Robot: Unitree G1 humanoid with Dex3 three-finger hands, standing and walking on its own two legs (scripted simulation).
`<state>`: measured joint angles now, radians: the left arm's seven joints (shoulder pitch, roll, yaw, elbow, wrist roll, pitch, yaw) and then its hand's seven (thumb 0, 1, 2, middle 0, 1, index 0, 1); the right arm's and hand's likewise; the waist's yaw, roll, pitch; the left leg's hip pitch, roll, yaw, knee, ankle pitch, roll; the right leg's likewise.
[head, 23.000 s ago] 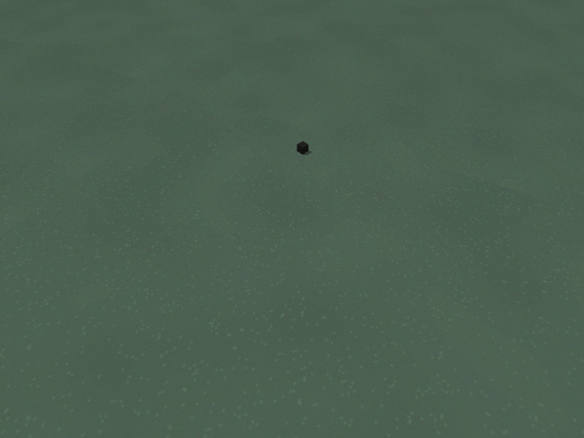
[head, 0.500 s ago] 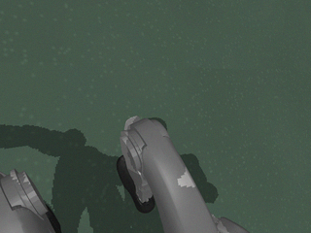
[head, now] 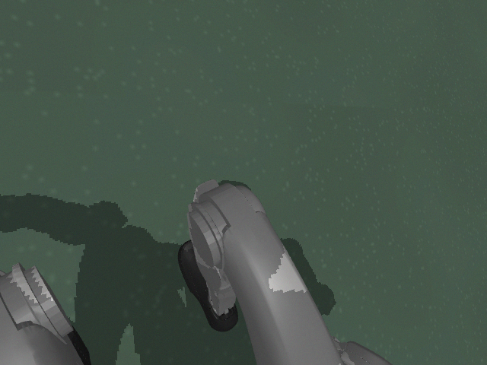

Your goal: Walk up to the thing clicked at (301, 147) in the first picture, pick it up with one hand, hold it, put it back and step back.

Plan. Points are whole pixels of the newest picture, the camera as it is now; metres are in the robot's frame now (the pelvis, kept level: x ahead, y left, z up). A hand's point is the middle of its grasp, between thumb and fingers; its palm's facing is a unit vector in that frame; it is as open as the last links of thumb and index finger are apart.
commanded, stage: close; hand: left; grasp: from above
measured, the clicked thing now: out of the picture +0.42 +0.33 -0.28
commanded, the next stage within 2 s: settle in 1.24 s
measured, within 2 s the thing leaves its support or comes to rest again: leaves its support in 1.70 s
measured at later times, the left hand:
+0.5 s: hand out of the picture +0.42 +0.33 -0.24, palm faces -0.09 -0.42 -0.90, open 10.8 cm
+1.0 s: hand out of the picture +0.42 +0.33 -0.24, palm faces -0.08 -0.44 -0.90, open 8.8 cm
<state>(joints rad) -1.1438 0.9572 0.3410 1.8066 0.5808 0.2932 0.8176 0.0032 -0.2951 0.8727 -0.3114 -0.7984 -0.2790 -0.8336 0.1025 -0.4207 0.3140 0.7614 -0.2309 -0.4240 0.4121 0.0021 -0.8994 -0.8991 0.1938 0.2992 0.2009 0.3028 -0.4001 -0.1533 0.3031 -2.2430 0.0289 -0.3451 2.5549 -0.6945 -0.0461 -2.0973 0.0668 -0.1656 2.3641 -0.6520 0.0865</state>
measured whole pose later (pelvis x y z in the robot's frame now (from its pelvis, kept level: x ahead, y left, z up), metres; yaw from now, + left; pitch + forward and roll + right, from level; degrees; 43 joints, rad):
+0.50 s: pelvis +0.00 +0.00 +0.00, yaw +0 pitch +21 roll -14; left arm -1.14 0.95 0.34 1.79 0.58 0.31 0.81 0.00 -0.03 0.69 -0.49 -0.69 -0.48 -0.70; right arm 0.10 -0.41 0.31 0.77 -0.22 -0.42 0.40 0.00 -0.89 -0.89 0.19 0.30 0.20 0.30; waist -0.39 -0.15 0.30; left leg -2.24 0.04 -0.35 2.54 -0.70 -0.05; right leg -2.10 0.07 -0.17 2.35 -0.65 0.08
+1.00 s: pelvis +0.00 +0.00 +0.00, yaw +0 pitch +20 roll -14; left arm -1.14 0.95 0.36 1.78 0.57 0.31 0.80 0.00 0.21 0.53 -0.68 -0.55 -0.68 -0.56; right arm 0.10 -0.41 0.32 0.78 -0.23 -0.42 0.40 0.00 -0.88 -0.89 0.19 0.30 0.20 0.30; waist -0.40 -0.15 0.30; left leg -2.23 0.04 -0.35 2.54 -0.70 -0.05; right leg -2.10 0.07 -0.17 2.36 -0.65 0.08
